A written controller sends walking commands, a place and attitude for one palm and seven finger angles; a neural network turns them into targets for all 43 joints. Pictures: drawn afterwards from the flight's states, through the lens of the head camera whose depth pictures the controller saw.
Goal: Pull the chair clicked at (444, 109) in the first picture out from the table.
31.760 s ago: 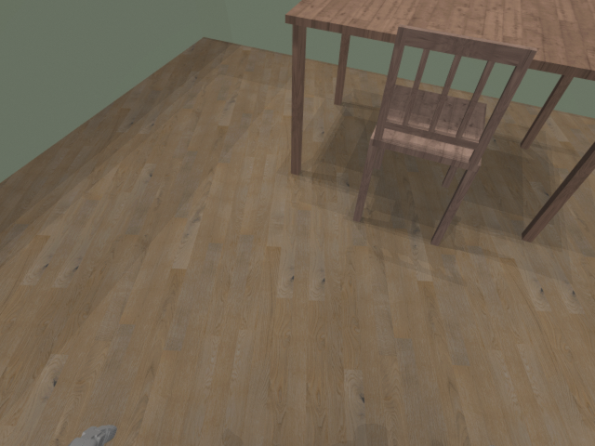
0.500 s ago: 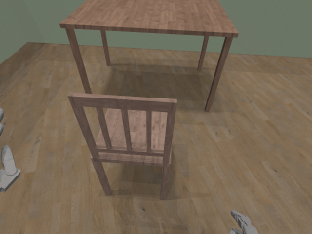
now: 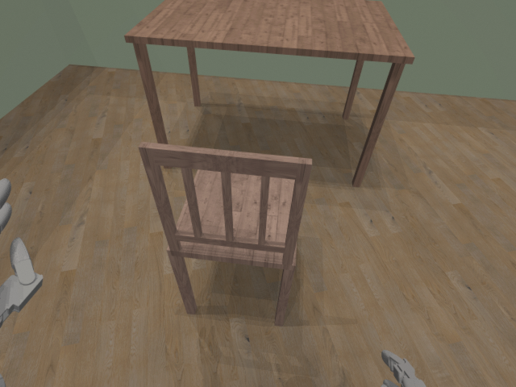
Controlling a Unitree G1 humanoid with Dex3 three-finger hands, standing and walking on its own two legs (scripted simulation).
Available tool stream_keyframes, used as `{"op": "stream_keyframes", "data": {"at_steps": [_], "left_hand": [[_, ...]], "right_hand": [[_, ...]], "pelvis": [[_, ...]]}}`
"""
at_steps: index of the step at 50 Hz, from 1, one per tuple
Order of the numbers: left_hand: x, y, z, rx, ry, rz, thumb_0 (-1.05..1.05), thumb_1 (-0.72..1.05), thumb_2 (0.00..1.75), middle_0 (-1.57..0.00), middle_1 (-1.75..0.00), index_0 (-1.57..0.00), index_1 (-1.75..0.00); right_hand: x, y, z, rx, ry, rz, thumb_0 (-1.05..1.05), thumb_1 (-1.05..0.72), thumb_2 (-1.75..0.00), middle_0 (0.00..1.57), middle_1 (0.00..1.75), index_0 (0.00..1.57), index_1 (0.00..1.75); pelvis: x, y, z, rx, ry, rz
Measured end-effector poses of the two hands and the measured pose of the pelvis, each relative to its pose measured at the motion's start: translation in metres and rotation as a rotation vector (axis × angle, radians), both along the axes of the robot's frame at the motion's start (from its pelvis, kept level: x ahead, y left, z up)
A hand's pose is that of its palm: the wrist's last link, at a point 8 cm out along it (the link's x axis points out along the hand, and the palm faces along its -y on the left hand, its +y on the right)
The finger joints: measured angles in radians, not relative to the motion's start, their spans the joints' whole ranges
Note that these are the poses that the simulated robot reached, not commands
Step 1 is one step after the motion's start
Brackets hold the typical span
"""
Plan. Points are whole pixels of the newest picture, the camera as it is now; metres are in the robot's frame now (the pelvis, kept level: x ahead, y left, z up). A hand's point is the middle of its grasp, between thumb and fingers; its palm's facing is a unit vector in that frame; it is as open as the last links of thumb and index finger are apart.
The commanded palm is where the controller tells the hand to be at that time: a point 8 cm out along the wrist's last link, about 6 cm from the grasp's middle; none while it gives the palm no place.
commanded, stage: stop stepping back and stand still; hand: left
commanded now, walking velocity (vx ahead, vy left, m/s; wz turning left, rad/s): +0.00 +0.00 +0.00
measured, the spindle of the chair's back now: (227, 208) +0.54 +0.11 -0.11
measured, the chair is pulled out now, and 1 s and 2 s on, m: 0.66 0.66 0.66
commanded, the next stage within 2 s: let the arm hang, fingers relaxed in 0.58 s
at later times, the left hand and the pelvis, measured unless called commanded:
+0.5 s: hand (52, 251) +0.23 +0.27 +0.15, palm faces +0.37 -0.80 -0.47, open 7.4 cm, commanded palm +0.17 +0.31 +0.18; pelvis +0.03 +0.01 +0.00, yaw +0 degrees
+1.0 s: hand out of the picture +0.06 +0.17 -0.17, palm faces +0.08 -0.98 -0.18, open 6.8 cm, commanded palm none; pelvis +0.00 -0.01 +0.00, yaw +1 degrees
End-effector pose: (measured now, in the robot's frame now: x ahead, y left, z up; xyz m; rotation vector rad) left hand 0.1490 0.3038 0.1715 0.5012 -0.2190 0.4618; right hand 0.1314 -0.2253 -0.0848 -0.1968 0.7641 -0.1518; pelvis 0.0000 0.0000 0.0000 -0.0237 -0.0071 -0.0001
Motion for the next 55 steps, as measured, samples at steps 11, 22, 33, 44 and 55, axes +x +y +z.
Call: {"op": "stream_keyframes", "data": {"at_steps": [11, 22, 33, 44, 55], "left_hand": [[0.042, -0.002, 0.003, 0.039, 0.050, -0.100, 0.02, 0.89, 0.89, -0.21, -0.30, -0.21, -0.30], [0.045, 0.006, 0.001, 0.043, 0.081, -0.101, 0.02, 0.89, 0.89, -0.21, -0.30, -0.22, -0.30], [0.032, 0.007, 0.006, 0.033, 0.059, -0.072, 0.02, 0.89, 0.89, -0.21, -0.30, -0.21, -0.30], [-0.019, -0.043, -0.253, -0.443, 1.060, 0.026, 0.01, 0.91, 0.90, -0.20, -0.30, -0.20, -0.30], [-0.145, -0.082, -0.313, -0.617, 1.472, 0.143, -0.03, 1.01, 0.89, -0.21, -0.30, -0.21, -0.30]], "right_hand": [[0.041, -0.005, 0.019, -0.023, -0.043, -0.028, 0.01, -0.91, -0.90, 0.20, 0.30, 0.21, 0.30], [0.054, 0.001, 0.020, -0.033, -0.028, -0.031, 0.01, -0.91, -0.90, 0.20, 0.30, 0.20, 0.30], [0.044, 0.013, 0.014, -0.001, -0.011, -0.015, 0.01, -0.91, -0.90, 0.20, 0.30, 0.21, 0.30], [-0.014, 0.005, -0.040, 0.065, 0.240, 0.041, 0.01, -0.91, -0.90, 0.20, 0.30, 0.20, 0.30], [-0.145, -0.022, -0.048, 0.013, 0.651, -0.070, 0.00, -0.93, -0.90, 0.20, 0.30, 0.20, 0.30]], "pelvis": [[0.022, 0.005, 0.004, 0.003, 0.012, -0.007], [0.030, 0.011, 0.004, 0.005, 0.010, -0.004], [0.024, 0.012, 0.005, 0.006, 0.003, 0.003], [0.006, 0.007, -0.005, 0.035, 0.013, 0.012], [0.000, -0.011, 0.000, 0.017, -0.001, 0.023]]}}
